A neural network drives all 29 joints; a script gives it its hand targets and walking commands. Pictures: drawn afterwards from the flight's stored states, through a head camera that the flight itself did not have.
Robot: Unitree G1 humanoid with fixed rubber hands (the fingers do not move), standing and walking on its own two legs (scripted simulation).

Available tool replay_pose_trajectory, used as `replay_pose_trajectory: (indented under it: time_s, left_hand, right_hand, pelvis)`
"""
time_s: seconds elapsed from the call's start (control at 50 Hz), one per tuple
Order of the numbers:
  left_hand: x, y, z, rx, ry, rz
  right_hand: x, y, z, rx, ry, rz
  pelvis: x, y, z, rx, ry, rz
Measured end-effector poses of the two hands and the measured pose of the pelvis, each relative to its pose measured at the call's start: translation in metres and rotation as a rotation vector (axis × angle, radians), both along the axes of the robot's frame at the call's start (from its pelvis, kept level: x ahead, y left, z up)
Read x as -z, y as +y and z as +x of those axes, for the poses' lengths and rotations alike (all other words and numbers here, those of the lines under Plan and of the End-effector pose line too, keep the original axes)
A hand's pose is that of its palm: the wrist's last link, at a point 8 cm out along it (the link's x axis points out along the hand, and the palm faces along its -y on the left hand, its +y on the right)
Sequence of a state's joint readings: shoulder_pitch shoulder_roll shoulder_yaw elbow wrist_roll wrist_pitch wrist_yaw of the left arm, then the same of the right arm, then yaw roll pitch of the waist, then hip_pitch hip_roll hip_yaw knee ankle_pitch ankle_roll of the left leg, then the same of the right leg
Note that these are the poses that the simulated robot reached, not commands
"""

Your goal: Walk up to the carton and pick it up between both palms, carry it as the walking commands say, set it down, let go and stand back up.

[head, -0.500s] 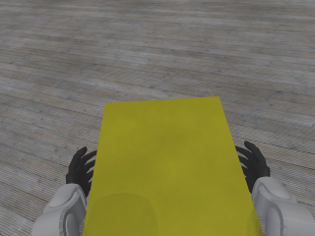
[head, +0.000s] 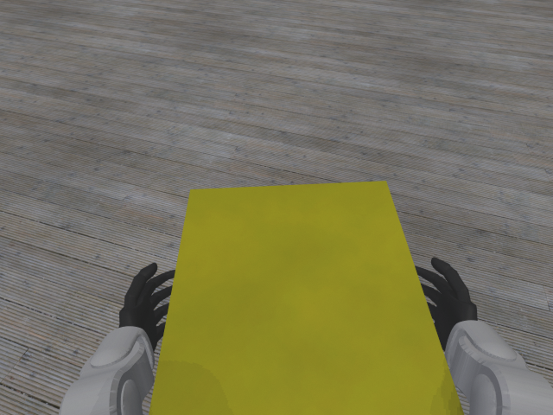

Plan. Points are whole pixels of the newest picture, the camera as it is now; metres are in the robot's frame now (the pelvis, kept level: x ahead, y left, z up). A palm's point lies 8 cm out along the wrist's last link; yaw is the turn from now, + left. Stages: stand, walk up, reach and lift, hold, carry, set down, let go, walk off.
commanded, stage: carry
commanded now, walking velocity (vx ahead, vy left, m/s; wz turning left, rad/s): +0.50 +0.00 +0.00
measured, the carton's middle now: (294, 320) +0.26 +0.00 +0.01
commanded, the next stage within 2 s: none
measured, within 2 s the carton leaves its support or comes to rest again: neither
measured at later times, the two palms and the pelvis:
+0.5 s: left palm (206, 155) +0.53 +0.14 +0.10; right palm (404, 157) +0.55 -0.23 +0.08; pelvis +0.32 -0.05 +0.00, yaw +2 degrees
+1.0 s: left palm (217, 91) +0.82 +0.15 +0.07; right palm (370, 91) +0.80 -0.22 +0.08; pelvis +0.59 -0.03 -0.01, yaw -1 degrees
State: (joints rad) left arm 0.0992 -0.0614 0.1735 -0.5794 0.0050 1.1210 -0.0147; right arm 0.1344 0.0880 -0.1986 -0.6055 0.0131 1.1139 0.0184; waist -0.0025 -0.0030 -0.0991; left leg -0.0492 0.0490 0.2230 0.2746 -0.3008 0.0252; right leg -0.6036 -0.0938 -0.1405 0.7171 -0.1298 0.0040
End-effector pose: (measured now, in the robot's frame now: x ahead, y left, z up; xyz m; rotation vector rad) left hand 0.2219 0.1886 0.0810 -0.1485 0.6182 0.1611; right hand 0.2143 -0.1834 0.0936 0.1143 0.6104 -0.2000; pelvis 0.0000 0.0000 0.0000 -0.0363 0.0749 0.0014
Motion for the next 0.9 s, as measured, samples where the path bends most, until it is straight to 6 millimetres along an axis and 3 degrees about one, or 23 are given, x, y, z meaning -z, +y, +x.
replay_pose_trajectory:
  time_s: [0.08,0.16,0.26,0.36,0.46,0.52,0.68,0.74,0.8,0.9]
  left_hand:
    - [0.002,-0.011,0.057,-0.018,-0.008,0.029]
    - [0.016,-0.028,0.118,-0.043,0.003,0.042]
    - [0.021,-0.041,0.166,-0.100,0.100,0.021]
    - [0.000,-0.046,0.219,-0.124,0.061,0.031]
    - [-0.018,-0.046,0.284,-0.094,0.013,0.059]
    - [-0.017,-0.044,0.326,-0.073,0.001,0.063]
    - [0.019,-0.025,0.450,-0.033,0.017,0.030]
    - [0.030,-0.018,0.499,0.006,0.043,0.027]
    - [0.032,-0.018,0.533,0.025,0.072,0.007]
    - [0.023,-0.025,0.571,0.031,0.060,-0.031]
  right_hand:
    - [0.010,-0.011,0.065,-0.031,-0.009,0.009]
    - [0.032,-0.028,0.134,-0.060,0.003,0.014]
    - [0.039,-0.040,0.198,-0.087,0.095,0.045]
    - [0.029,-0.045,0.254,-0.081,0.065,0.092]
    - [0.017,-0.046,0.313,-0.077,0.020,0.086]
    - [0.015,-0.044,0.350,-0.063,0.008,0.077]
    - [0.036,-0.025,0.461,-0.022,0.020,0.046]
    - [0.039,-0.018,0.500,0.010,0.046,0.030]
    - [0.036,-0.018,0.525,0.042,0.076,0.021]
    - [0.023,-0.024,0.553,0.073,0.064,0.028]
  pelvis:
    - [0.012,-0.015,0.062,-0.018,-0.006,0.008]
    - [0.030,-0.034,0.123,-0.044,-0.018,0.006]
    - [0.014,-0.050,0.177,-0.061,-0.002,0.043]
    - [-0.001,-0.057,0.232,-0.061,0.008,0.069]
    - [-0.006,-0.055,0.292,-0.043,0.001,0.088]
    - [-0.003,-0.050,0.332,-0.030,-0.005,0.090]
    - [0.026,-0.026,0.453,0.014,-0.024,0.061]
    - [0.026,-0.021,0.485,0.016,-0.011,0.070]
    - [0.018,-0.017,0.511,0.022,0.001,0.056]
    - [0.006,-0.016,0.552,0.024,0.000,0.037]
